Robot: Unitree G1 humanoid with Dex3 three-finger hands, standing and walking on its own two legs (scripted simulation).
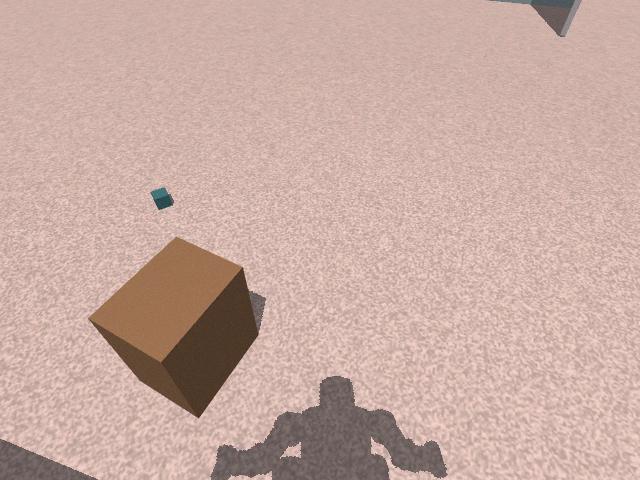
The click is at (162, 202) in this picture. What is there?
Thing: cube
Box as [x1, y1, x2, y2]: [151, 187, 171, 209]
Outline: 164,187 151,191 158,209 171,205 170,199
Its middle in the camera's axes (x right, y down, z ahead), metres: -0.75 -0.18 +1.83
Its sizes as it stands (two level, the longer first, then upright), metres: 0.066 0.066 0.066
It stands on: the floor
